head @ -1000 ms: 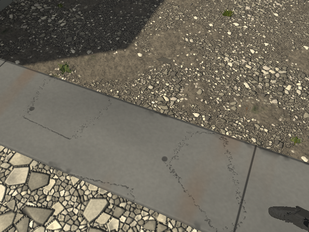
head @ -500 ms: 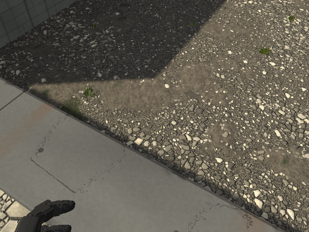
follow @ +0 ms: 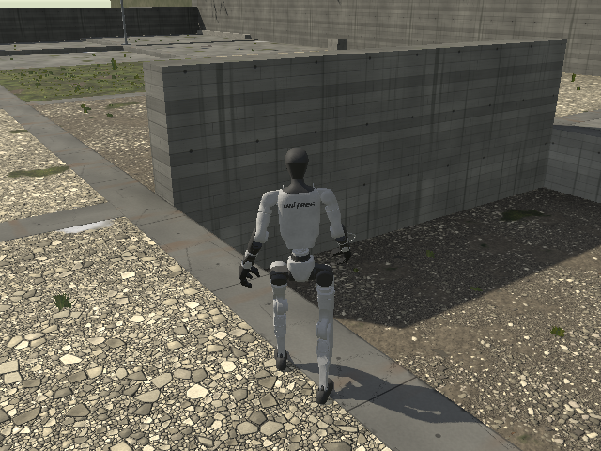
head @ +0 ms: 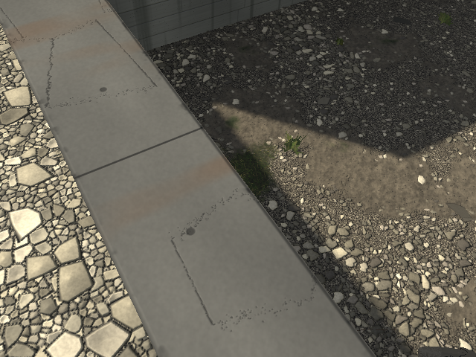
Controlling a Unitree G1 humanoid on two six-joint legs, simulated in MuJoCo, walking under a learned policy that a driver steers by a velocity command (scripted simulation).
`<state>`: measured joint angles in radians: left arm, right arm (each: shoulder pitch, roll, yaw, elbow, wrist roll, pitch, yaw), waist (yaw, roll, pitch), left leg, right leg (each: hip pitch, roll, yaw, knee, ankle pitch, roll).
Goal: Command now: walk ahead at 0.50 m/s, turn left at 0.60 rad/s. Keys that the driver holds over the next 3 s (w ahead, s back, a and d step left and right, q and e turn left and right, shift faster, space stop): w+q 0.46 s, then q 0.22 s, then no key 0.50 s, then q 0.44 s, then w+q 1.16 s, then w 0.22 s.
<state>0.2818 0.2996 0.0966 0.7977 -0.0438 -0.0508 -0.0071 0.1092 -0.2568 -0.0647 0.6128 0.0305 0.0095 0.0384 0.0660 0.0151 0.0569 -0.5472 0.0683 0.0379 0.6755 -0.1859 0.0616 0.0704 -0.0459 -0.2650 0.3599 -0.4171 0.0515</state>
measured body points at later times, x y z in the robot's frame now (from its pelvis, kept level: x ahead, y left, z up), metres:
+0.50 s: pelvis +0.26 +0.02 +0.00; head +0.28 +0.03 +0.45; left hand +0.44 +0.31 -0.05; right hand +0.39 -0.25 -0.11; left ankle +0.13 +0.10 -0.72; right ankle +0.41 -0.06 -0.73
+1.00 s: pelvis +0.35 +0.08 +0.01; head +0.35 +0.11 +0.46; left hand +0.34 +0.38 -0.10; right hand +0.65 -0.02 -0.06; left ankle +0.33 +0.20 -0.72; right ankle +0.41 -0.06 -0.71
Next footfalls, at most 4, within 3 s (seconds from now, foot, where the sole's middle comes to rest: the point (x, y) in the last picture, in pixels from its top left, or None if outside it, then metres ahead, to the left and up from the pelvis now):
0.02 left None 0.16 0.11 -0.76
0.50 right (259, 349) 0.47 -0.01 -0.76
0.94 left None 0.37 0.22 -0.76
1.78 left None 0.31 0.22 -0.76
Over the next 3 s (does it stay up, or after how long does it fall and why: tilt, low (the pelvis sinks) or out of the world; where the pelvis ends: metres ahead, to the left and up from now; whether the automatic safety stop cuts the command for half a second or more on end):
stays up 0.54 0.69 0.02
